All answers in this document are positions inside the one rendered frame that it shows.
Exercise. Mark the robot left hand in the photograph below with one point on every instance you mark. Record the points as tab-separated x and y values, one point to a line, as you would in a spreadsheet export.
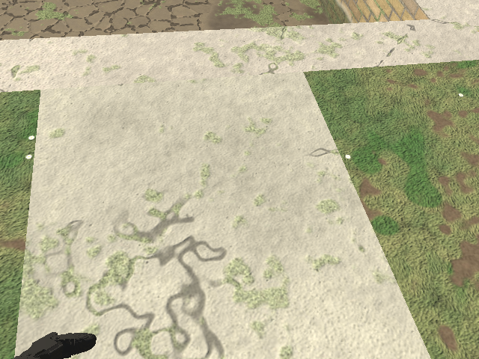
54	346

